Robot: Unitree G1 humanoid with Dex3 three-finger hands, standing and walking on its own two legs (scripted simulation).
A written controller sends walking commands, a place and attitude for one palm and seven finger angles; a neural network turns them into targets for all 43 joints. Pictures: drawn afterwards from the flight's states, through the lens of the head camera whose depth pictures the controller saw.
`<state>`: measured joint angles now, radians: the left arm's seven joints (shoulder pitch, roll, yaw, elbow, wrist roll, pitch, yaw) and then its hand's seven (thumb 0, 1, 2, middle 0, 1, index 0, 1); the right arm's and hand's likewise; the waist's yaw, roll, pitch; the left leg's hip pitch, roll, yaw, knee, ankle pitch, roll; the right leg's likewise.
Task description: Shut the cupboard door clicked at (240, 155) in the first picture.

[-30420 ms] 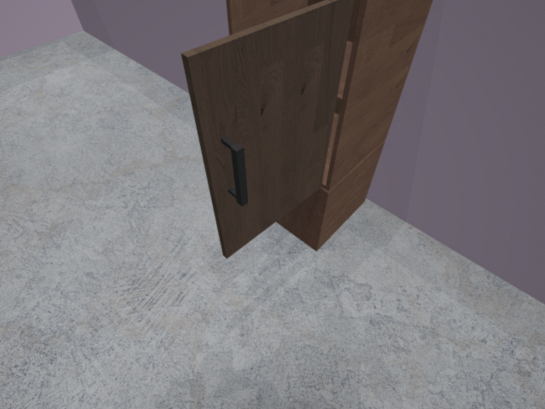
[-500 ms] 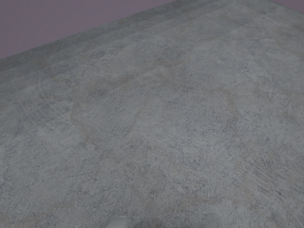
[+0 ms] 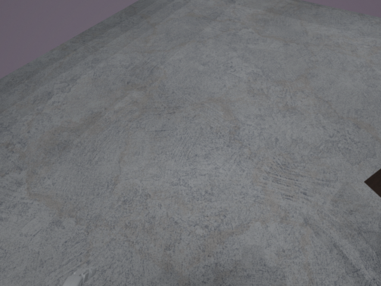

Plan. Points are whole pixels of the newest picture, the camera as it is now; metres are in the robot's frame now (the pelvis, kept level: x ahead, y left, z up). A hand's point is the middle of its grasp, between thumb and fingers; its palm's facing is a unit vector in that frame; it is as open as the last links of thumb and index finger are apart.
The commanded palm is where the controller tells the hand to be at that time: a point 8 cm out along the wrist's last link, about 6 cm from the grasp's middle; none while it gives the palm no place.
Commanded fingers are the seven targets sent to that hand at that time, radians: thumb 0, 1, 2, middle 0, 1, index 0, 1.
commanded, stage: turn to face it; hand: left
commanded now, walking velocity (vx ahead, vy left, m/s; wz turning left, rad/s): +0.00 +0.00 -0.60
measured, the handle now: out of the picture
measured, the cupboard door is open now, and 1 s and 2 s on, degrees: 59 59 59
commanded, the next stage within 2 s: take the last steps up to it in 1.64 s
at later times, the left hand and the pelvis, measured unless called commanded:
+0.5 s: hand out of the picture +0.14 +0.20 -0.17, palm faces -0.23 -0.96 -0.19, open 7.4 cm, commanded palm none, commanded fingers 0.00 0.90 0.90 -0.20 -0.30 -0.20 -0.30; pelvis +0.02 +0.02 +0.01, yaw -16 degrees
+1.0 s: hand (160, 250) +0.22 +0.09 -0.14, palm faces -0.55 -0.79 -0.28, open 7.4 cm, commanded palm none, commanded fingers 0.00 0.90 0.90 -0.20 -0.30 -0.20 -0.30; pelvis +0.02 -0.02 +0.01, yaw -34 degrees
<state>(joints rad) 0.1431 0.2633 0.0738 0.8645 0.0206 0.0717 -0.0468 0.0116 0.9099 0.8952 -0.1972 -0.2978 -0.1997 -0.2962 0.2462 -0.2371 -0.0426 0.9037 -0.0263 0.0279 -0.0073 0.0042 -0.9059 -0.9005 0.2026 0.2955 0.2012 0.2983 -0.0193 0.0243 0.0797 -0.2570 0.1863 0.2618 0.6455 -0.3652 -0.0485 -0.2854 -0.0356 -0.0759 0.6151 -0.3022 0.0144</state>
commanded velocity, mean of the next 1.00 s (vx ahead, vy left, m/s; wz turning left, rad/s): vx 0.00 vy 0.00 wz -0.60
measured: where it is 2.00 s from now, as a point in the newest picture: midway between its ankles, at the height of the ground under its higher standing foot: outside the picture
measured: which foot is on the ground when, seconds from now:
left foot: down 0.00-0.00, up 0.02-0.40, down 0.42-0.84, up 0.86-1.00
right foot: down 0.00-0.42, up 0.44-0.82, down 0.84-1.00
